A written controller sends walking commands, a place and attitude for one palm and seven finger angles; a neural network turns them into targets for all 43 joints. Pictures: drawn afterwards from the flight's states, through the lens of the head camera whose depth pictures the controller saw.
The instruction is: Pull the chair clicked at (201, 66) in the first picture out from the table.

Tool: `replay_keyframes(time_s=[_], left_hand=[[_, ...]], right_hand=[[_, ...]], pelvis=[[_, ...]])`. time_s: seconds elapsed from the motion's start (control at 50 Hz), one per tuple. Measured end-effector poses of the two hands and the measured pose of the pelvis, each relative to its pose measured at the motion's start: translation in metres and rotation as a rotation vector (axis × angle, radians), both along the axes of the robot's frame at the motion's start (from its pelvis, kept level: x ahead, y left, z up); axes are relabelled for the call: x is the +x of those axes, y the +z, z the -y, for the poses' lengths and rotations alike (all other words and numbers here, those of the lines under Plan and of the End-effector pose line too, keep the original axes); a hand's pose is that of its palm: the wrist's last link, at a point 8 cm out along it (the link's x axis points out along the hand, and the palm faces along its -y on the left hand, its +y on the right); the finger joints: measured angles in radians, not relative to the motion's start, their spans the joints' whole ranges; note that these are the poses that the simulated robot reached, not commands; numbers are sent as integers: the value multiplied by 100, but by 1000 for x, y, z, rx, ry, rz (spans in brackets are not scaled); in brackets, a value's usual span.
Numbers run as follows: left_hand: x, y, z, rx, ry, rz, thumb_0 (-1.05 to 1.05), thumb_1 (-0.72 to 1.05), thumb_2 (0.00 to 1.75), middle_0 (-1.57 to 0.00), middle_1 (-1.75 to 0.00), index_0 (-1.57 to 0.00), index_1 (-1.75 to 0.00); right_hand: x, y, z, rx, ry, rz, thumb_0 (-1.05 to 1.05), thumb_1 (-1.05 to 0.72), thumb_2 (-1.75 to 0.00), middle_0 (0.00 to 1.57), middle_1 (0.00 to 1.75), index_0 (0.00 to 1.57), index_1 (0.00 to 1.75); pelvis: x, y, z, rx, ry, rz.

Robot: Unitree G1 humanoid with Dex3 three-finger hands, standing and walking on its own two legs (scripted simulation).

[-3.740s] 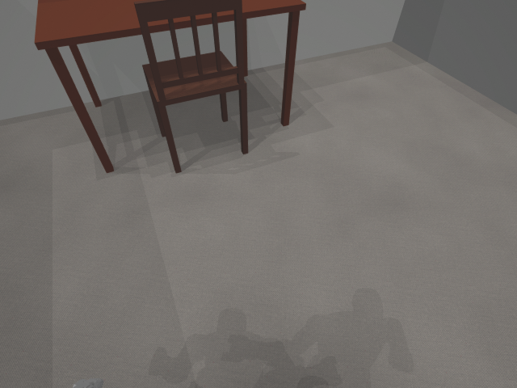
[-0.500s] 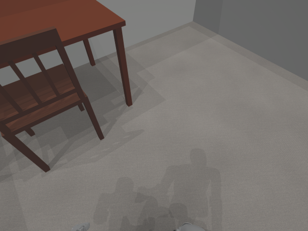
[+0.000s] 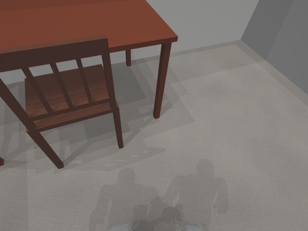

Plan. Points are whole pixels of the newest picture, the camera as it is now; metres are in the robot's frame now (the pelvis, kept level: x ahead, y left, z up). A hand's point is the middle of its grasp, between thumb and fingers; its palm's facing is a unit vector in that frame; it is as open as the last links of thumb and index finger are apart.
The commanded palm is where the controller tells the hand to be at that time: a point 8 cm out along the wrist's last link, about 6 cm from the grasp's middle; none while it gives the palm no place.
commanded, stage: turn to face it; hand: left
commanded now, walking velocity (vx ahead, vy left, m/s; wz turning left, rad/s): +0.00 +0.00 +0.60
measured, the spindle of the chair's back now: (62, 86) +0.62 +0.42 -0.10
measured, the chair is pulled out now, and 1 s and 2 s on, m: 0.00 0.00 0.00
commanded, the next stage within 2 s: take the last steps up to it in 0.60 s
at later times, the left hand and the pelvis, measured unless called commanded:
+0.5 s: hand out of the picture +0.09 +0.14 -0.13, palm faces +0.26 -0.92 -0.29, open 7.4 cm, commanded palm none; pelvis +0.05 -0.07 +0.01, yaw +16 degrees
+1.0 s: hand out of the picture -0.03 +0.16 -0.16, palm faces +0.44 -0.87 -0.22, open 7.4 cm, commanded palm none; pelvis +0.05 -0.02 +0.01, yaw +24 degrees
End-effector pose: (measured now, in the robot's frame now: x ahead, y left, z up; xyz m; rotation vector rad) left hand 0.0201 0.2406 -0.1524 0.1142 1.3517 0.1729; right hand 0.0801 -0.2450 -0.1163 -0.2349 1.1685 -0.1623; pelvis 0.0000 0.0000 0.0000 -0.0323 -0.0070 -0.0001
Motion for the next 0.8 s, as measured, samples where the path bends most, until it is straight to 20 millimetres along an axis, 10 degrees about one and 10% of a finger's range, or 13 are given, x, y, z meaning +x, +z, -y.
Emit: replay_keyframes(time_s=[0.16,0.36,0.58,0.8], left_hand=[[49,28,-11,77,47,116,1,91,90,-19,-30,-20,-30],[82,46,24,158,82,249,0,91,90,-20,-30,-20,-30],[26,50,64,120,215,157,0,90,90,-20,-30,-20,-30],[-81,11,52,52,401,-33,0,90,90,-20,-30,-20,-30]], right_hand=[[25,-3,-4,53,43,-44,1,-90,-90,20,30,20,30],[56,-30,43,81,96,-73,1,-90,-90,20,30,20,30],[101,-16,58,51,232,-99,1,-91,-90,19,30,20,30],[145,-7,-10,18,425,0,1,-91,-90,19,30,20,30]], pelvis=[[21,9,9,10,85,-20],[39,-2,52,45,194,-17],[48,12,69,73,317,-10],[35,-2,43,39,393,-7]])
